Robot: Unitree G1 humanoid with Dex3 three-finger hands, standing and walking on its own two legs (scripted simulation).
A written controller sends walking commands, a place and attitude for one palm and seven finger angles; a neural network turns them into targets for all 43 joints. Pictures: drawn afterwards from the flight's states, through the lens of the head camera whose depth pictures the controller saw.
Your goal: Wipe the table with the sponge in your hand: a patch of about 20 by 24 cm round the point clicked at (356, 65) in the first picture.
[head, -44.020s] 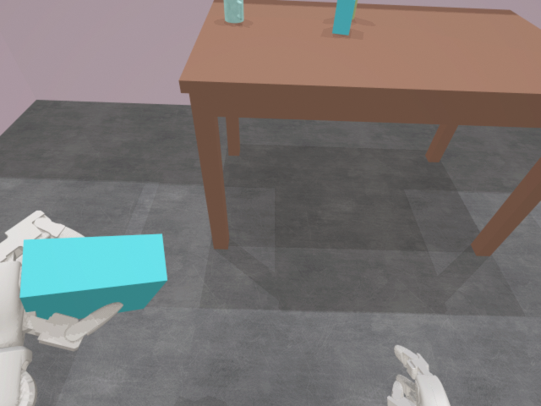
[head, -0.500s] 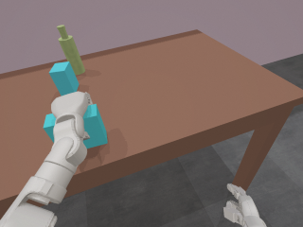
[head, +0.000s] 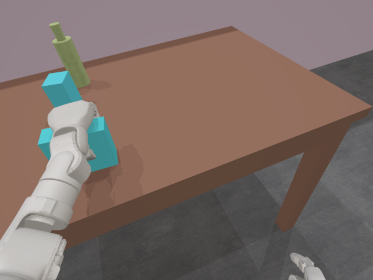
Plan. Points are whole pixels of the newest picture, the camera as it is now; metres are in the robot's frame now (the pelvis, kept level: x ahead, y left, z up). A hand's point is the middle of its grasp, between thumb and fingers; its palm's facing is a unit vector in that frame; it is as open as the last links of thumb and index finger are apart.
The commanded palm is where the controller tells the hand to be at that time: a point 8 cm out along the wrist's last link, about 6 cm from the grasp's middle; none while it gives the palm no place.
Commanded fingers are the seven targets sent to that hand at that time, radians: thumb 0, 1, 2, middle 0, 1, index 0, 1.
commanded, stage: wipe forward along the third lane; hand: left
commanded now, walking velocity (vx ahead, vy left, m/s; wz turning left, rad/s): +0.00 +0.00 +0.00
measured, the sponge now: (85, 154) +0.38 +0.28 +0.09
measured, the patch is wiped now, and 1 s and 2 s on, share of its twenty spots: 0.80 1.00 1.00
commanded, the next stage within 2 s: wipe back along the third lane in 0.72 s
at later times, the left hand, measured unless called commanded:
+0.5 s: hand (77, 121) +0.44 +0.30 +0.14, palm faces -0.05 -0.04 -1.00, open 9.7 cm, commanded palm +0.42 +0.30 +0.17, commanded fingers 0.00 0.10 1.30 -1.20 -1.60 -1.20 -1.60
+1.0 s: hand (77, 113) +0.47 +0.31 +0.14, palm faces -0.03 +0.00 -1.00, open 9.7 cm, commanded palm +0.43 +0.29 +0.17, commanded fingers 0.00 0.10 1.30 -1.20 -1.60 -1.20 -1.60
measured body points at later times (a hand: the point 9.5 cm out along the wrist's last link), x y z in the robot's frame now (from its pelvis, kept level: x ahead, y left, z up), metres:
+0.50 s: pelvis +0.01 +0.02 +0.00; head +0.02 +0.00 +0.45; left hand +0.43 +0.30 +0.20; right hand +0.13 -0.24 -0.13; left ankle +0.00 +0.15 -0.73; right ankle +0.03 -0.05 -0.73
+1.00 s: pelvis +0.03 +0.06 +0.01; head +0.05 +0.03 +0.45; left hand +0.47 +0.31 +0.19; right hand +0.14 -0.20 -0.13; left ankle +0.00 +0.15 -0.73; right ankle +0.03 -0.05 -0.73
